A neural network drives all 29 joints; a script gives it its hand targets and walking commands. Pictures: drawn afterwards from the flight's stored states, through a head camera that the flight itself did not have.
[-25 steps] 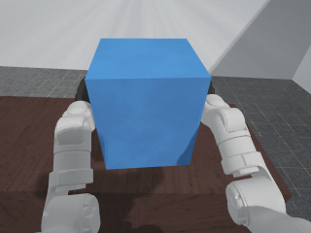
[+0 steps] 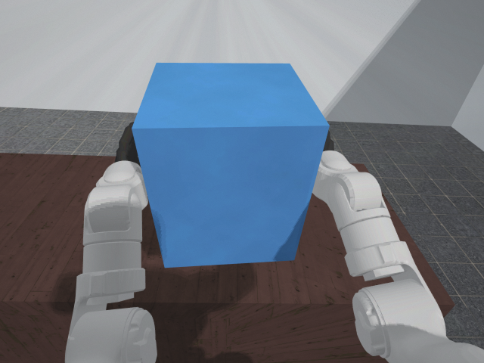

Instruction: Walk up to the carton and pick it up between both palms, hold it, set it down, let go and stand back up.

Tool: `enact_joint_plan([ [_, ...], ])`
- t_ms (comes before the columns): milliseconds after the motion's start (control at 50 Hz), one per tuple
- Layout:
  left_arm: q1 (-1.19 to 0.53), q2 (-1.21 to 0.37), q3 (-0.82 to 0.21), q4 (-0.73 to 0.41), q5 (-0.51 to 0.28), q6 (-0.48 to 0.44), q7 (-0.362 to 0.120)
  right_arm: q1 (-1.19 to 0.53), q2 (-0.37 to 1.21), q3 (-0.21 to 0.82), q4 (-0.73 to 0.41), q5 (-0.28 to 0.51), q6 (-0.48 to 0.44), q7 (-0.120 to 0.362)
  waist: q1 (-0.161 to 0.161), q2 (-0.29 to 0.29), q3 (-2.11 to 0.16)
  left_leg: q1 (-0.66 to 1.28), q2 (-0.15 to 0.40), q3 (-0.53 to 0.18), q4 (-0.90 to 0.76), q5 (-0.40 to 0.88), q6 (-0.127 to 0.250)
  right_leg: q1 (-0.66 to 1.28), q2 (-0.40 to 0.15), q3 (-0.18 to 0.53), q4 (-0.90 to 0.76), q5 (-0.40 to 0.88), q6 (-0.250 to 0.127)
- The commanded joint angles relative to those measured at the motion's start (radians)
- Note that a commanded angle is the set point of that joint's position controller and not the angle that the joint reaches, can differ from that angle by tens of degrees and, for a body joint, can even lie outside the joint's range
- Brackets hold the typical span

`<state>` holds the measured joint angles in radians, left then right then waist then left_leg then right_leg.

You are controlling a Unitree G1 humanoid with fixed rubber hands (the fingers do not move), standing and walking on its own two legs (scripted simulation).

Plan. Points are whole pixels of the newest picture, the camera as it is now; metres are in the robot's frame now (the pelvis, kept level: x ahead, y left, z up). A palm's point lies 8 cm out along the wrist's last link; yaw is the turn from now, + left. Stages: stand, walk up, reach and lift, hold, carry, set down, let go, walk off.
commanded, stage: hold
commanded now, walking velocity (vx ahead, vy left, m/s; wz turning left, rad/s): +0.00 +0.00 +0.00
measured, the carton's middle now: (227, 164) +0.35 +0.01 +0.22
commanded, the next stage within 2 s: set down in 1.70 s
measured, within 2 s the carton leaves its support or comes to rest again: neither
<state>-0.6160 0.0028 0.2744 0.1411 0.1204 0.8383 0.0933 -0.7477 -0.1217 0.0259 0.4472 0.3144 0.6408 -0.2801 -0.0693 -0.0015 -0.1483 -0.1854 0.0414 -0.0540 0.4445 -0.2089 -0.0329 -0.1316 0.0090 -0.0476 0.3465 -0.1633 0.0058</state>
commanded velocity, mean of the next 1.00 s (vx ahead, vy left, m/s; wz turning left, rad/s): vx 0.00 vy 0.00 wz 0.00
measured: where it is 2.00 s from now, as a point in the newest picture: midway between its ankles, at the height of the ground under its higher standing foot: outside the picture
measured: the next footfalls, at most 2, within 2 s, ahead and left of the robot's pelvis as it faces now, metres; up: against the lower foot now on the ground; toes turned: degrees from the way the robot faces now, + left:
none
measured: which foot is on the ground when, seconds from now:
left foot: down 0.00-1.00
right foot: down 0.00-1.00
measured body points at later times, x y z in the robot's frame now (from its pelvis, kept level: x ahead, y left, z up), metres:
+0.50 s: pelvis -0.01 +0.00 +0.00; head -0.08 +0.01 +0.44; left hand +0.36 +0.16 +0.22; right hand +0.37 -0.14 +0.23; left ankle +0.02 +0.13 -0.74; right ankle +0.02 -0.12 -0.74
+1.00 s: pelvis +0.00 +0.00 +0.00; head -0.07 +0.01 +0.44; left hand +0.37 +0.16 +0.21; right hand +0.37 -0.14 +0.23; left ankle +0.02 +0.13 -0.74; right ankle +0.02 -0.12 -0.74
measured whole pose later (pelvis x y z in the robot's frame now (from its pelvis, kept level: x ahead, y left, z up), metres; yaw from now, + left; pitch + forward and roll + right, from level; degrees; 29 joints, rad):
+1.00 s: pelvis +0.00 +0.00 +0.00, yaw +0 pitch -2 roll -2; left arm -0.64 0.01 0.28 0.18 0.11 0.82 0.10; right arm -0.77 -0.12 0.02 0.48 0.31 0.64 -0.28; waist -0.07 0.00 -0.15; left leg -0.20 0.04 -0.06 0.44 -0.20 -0.03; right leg -0.15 0.01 -0.05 0.35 -0.16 0.01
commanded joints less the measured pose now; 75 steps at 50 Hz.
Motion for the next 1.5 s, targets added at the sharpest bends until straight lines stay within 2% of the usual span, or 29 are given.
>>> enact_joint_plan([
  [0,-1.069,-0.593,-0.568,-0.228,-0.185,-0.112,-0.158,-1.011,0.737,0.35,-0.427,0.17,-0.091,0.159,-0.005,0.067,-0.476,0.16,-0.095,0.011,-0.064,0.273,-0.019,0.127,0.076,0.023,-0.039,0.219,0.038],
  [20,-1.081,-0.591,-0.569,-0.254,-0.19,-0.116,-0.159,-0.997,0.747,0.347,-0.396,0.171,-0.091,0.161,0.0,0.073,-0.481,0.16,-0.091,0.012,-0.064,0.289,-0.022,0.128,0.075,0.024,-0.031,0.238,0.038],
  [60,-1.076,-0.613,-0.59,-0.232,-0.202,-0.115,-0.163,-1.021,0.732,0.342,-0.442,0.171,-0.099,0.159,-0.019,0.065,-0.498,0.162,-0.094,0.008,-0.06,0.291,-0.023,0.138,0.075,0.022,-0.033,0.25,0.038],
  [80,-1.072,-0.599,-0.572,-0.207,-0.192,-0.113,-0.162,-1.02,0.737,0.343,-0.416,0.168,-0.094,0.158,-0.005,0.066,-0.481,0.161,-0.092,0.009,-0.066,0.263,-0.018,0.119,0.076,0.022,-0.039,0.214,0.036],
  [100,-1.084,-0.602,-0.576,-0.234,-0.197,-0.121,-0.161,-1.011,0.747,0.341,-0.41,0.166,-0.093,0.157,-0.013,0.054,-0.492,0.158,-0.09,0.007,-0.065,0.288,-0.017,0.139,0.077,0.021,-0.033,0.243,0.038],
  [180,-1.1,-0.597,-0.572,-0.246,-0.206,-0.124,-0.149,-1.021,0.757,0.353,-0.408,0.171,-0.096,0.163,0.006,0.062,-0.531,0.163,-0.093,0.009,-0.061,0.28,-0.017,0.14,0.076,0.027,-0.032,0.236,0.035],
  [280,-1.126,-0.606,-0.569,-0.198,-0.204,-0.125,-0.157,-1.039,0.746,0.319,-0.371,0.16,-0.098,0.165,-0.014,0.074,-0.49,0.155,-0.093,0.008,-0.071,0.233,-0.015,0.107,0.07,0.022,-0.042,0.191,0.037],
  [340,-1.093,-0.596,-0.558,-0.199,-0.208,-0.125,-0.158,-1.055,0.757,0.34,-0.408,0.164,-0.101,0.16,0.0,0.049,-0.522,0.15,-0.099,0.012,-0.061,0.247,-0.006,0.135,0.067,0.028,-0.037,0.218,0.045],
  [360,-1.114,-0.589,-0.564,-0.21,-0.213,-0.13,-0.156,-1.032,0.76,0.328,-0.385,0.158,-0.097,0.158,-0.01,0.065,-0.527,0.148,-0.101,0.012,-0.063,0.245,-0.011,0.136,0.067,0.03,-0.038,0.221,0.041],
  [440,-1.138,-0.594,-0.561,-0.212,-0.216,-0.139,-0.15,-1.048,0.765,0.326,-0.38,0.16,-0.103,0.165,0.004,0.077,-0.535,0.137,-0.097,0.011,-0.068,0.23,-0.011,0.118,0.068,0.027,-0.034,0.191,0.04],
  [480,-1.129,-0.583,-0.55,-0.175,-0.206,-0.133,-0.155,-1.03,0.753,0.3,-0.338,0.144,-0.098,0.161,-0.013,0.07,-0.488,0.135,-0.101,0.015,-0.078,0.19,-0.006,0.105,0.062,0.027,-0.046,0.165,0.045],
  [520,-1.13,-0.582,-0.54,-0.169,-0.206,-0.135,-0.156,-1.041,0.769,0.318,-0.348,0.152,-0.097,0.16,0.001,0.049,-0.495,0.124,-0.099,0.015,-0.078,0.197,0.004,0.124,0.062,0.034,-0.037,0.184,0.051],
  [560,-1.15,-0.595,-0.552,-0.183,-0.212,-0.141,-0.156,-1.055,0.775,0.319,-0.341,0.154,-0.098,0.162,-0.001,0.069,-0.52,0.139,-0.095,0.011,-0.076,0.21,-0.006,0.114,0.066,0.028,-0.036,0.177,0.043],
  [640,-1.112,-0.612,-0.559,-0.176,-0.222,-0.14,-0.149,-1.074,0.772,0.338,-0.41,0.17,-0.103,0.157,0.003,0.065,-0.556,0.156,-0.103,0.008,-0.06,0.251,-0.006,0.125,0.07,0.032,-0.036,0.226,0.044],
  [680,-1.125,-0.593,-0.567,-0.228,-0.228,-0.142,-0.148,-1.021,0.766,0.339,-0.392,0.177,-0.098,0.157,-0.005,0.079,-0.56,0.165,-0.103,0.01,-0.056,0.281,-0.014,0.133,0.072,0.029,-0.03,0.25,0.045],
  [820,-1.108,-0.593,-0.567,-0.21,-0.22,-0.138,-0.151,-1.031,0.754,0.336,-0.404,0.162,-0.093,0.154,-0.012,0.048,-0.504,0.141,-0.099,0.007,-0.066,0.251,-0.012,0.126,0.071,0.024,-0.035,0.224,0.046],
  [860,-1.108,-0.6,-0.568,-0.242,-0.225,-0.139,-0.152,-1.011,0.767,0.345,-0.406,0.172,-0.094,0.153,-0.011,0.049,-0.546,0.161,-0.097,0.006,-0.059,0.29,-0.014,0.141,0.071,0.029,-0.028,0.26,0.048],
  [920,-1.067,-0.575,-0.539,-0.2,-0.196,-0.129,-0.156,-1.013,0.762,0.349,-0.396,0.182,-0.09,0.15,0.005,0.057,-0.505,0.148,-0.105,0.019,-0.062,0.284,-0.01,0.154,0.067,0.035,-0.036,0.269,0.055],
  [940,-1.103,-0.586,-0.563,-0.257,-0.212,-0.134,-0.154,-1.011,0.766,0.359,-0.417,0.188,-0.094,0.152,0.002,0.063,-0.543,0.163,-0.1,0.013,-0.054,0.306,-0.018,0.156,0.072,0.031,-0.026,0.278,0.049],
  [960,-1.091,-0.594,-0.57,-0.237,-0.217,-0.129,-0.154,-1.021,0.755,0.346,-0.429,0.183,-0.095,0.15,-0.012,0.059,-0.521,0.164,-0.099,0.004,-0.055,0.304,-0.017,0.143,0.073,0.026,-0.03,0.27,0.048],
  [1060,-1.083,-0.592,-0.575,-0.256,-0.214,-0.126,-0.149,-1.006,0.76,0.351,-0.425,0.18,-0.091,0.157,-0.006,0.067,-0.53,0.167,-0.097,0.011,-0.051,0.312,-0.024,0.143,0.075,0.024,-0.026,0.277,0.043],
  [1140,-1.09,-0.593,-0.588,-0.267,-0.211,-0.124,-0.149,-0.986,0.742,0.351,-0.43,0.184,-0.086,0.153,-0.02,0.08,-0.516,0.163,-0.1,0.004,-0.052,0.314,-0.029,0.147,0.071,0.03,-0.028,0.287,0.045],
  [1180,-1.068,-0.583,-0.57,-0.218,-0.2,-0.112,-0.154,-0.985,0.735,0.339,-0.406,0.169,-0.081,0.154,-0.013,0.071,-0.468,0.15,-0.099,0.008,-0.06,0.277,-0.02,0.13,0.072,0.029,-0.04,0.245,0.042],
  [1260,-1.075,-0.603,-0.58,-0.244,-0.197,-0.116,-0.157,-1.018,0.744,0.355,-0.438,0.182,-0.089,0.155,0.001,0.069,-0.517,0.175,-0.092,0.009,-0.057,0.324,-0.027,0.148,0.08,0.021,-0.03,0.261,0.041],
  [1300,-1.067,-0.599,-0.585,-0.269,-0.203,-0.111,-0.154,-0.99,0.728,0.35,-0.427,0.192,-0.086,0.159,-0.008,0.086,-0.528,0.179,-0.092,0.004,-0.052,0.337,-0.031,0.146,0.08,0.021,-0.024,0.28,0.037],
  [1360,-1.065,-0.597,-0.59,-0.287,-0.215,-0.122,-0.15,-1.02,0.752,0.376,-0.499,0.188,-0.097,0.156,0.003,0.047,-0.566,0.175,-0.096,0.005,-0.049,0.344,-0.021,0.168,0.079,0.026,-0.019,0.32,0.044],
  [1400,-1.056,-0.597,-0.579,-0.248,-0.199,-0.113,-0.152,-0.979,0.728,0.353,-0.421,0.179,-0.083,0.157,-0.011,0.089,-0.495,0.167,-0.097,0.006,-0.054,0.322,-0.032,0.134,0.076,0.028,-0.028,0.28,0.039],
  [1420,-1.058,-0.578,-0.563,-0.219,-0.19,-0.11,-0.159,-0.994,0.731,0.341,-0.415,0.169,-0.083,0.156,-0.011,0.056,-0.47,0.153,-0.095,0.011,-0.06,0.284,-0.021,0.133,0.074,0.025,-0.037,0.246,0.043],
  [1480,-1.053,-0.586,-0.56,-0.241,-0.189,-0.11,-0.163,-0.973,0.732,0.339,-0.392,0.179,-0.08,0.155,-0.014,0.076,-0.488,0.162,-0.098,0.012,-0.059,0.306,-0.023,0.15,0.071,0.028,-0.029,0.275,0.042],
])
